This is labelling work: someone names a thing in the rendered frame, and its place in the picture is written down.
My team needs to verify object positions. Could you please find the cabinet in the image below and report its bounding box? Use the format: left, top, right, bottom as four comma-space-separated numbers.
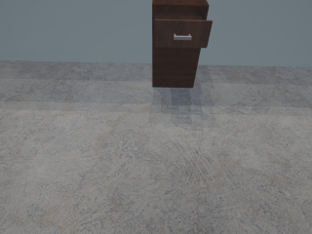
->
152, 0, 210, 88

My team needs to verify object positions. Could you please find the handle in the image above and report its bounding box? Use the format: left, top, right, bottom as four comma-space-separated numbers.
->
174, 34, 192, 40

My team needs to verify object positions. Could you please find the drawer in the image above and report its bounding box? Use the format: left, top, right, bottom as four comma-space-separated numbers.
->
154, 15, 213, 48

